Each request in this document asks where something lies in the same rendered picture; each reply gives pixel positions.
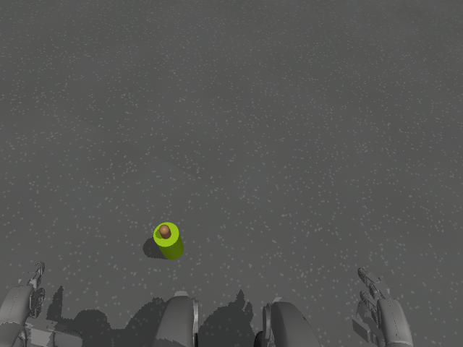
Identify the left robot arm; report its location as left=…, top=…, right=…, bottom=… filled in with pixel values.
left=0, top=323, right=27, bottom=347

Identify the bottle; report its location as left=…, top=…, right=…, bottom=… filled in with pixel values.
left=153, top=222, right=184, bottom=260

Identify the right robot hand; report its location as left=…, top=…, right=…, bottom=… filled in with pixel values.
left=352, top=268, right=414, bottom=347

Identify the left robot hand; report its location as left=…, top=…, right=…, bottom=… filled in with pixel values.
left=0, top=262, right=84, bottom=347

